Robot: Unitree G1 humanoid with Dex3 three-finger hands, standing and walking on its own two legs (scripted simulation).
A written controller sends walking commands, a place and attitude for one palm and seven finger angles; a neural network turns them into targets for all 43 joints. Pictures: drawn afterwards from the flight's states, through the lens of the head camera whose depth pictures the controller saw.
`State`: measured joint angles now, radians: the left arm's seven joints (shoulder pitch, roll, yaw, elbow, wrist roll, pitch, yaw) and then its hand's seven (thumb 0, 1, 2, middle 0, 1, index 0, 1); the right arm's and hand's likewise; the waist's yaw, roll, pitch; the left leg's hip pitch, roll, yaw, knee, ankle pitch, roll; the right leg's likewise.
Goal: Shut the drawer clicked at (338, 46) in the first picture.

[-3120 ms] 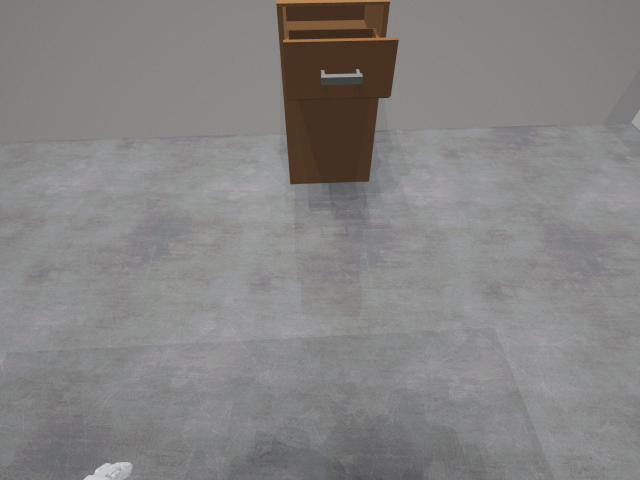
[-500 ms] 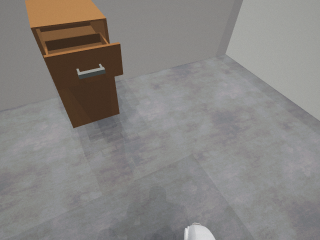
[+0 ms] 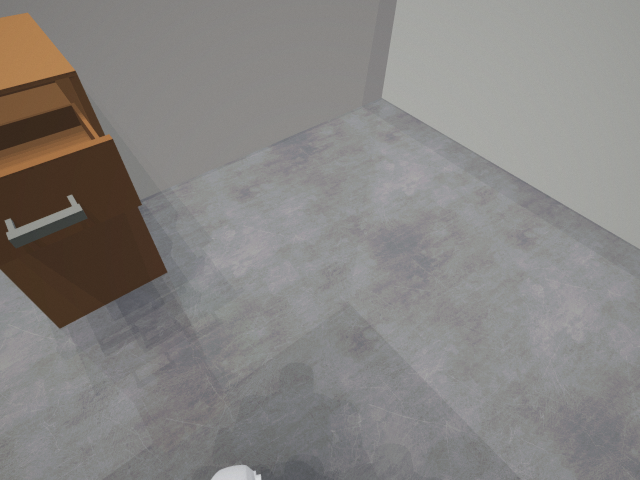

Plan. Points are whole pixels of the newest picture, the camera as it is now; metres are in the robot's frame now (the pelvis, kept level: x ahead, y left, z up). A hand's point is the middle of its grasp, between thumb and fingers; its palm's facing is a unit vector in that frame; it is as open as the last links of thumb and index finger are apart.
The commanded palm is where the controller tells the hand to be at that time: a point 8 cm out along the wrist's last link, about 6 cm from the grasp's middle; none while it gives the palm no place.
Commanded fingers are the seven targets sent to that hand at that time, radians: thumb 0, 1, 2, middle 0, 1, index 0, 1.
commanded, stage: walk to a spot facing it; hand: left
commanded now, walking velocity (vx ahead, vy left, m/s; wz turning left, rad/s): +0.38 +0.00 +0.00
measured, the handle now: (45, 218) +0.58 +0.53 -0.07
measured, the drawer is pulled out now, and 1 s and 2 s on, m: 0.30 0.30 0.30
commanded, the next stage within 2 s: turn to face it in 0.36 s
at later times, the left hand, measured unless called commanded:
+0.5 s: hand (165, 443) +0.21 +0.23 -0.17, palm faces -0.05 -0.99 -0.15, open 7.3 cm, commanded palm none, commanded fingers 0.00 0.90 0.90 -0.20 -0.30 -0.20 -0.30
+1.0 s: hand (198, 364) +0.33 +0.21 -0.18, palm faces +0.12 -0.98 -0.17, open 7.3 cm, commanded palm none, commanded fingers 0.00 0.90 0.90 -0.20 -0.30 -0.20 -0.30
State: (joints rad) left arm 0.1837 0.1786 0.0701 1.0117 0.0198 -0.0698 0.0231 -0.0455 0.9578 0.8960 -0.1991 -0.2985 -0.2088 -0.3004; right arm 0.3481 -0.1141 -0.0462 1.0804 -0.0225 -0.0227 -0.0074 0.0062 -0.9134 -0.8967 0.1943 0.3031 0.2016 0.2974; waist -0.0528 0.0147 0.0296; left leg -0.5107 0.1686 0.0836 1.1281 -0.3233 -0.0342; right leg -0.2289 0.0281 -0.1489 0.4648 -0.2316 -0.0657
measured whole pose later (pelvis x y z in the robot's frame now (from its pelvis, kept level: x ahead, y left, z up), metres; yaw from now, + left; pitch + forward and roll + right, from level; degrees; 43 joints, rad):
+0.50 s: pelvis +0.18 +0.06 +0.01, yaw -8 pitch -2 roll +0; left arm 0.29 0.17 0.07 1.06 0.03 0.03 -0.02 0.00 0.91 0.90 -0.19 -0.30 -0.20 -0.30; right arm 0.30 -0.14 -0.03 1.05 -0.02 -0.07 -0.03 0.00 -0.95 -0.90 0.20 0.30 0.21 0.30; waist 0.02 -0.03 0.05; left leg -0.12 0.08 0.30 0.41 -0.25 0.03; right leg -0.58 -0.10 -0.06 1.09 -0.23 0.03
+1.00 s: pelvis +0.23 +0.03 -0.01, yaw +6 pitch -1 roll -1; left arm 0.12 0.16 0.05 0.95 0.04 0.02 0.03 -0.01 0.92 0.90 -0.20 -0.30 -0.21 -0.30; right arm 0.24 -0.19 -0.07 0.97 -0.02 0.04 0.01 0.00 -0.91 -0.90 0.19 0.30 0.20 0.30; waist -0.03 -0.02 0.05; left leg -0.36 0.09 0.13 0.78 -0.41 -0.05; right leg -0.33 -0.18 -0.32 0.62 -0.24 0.01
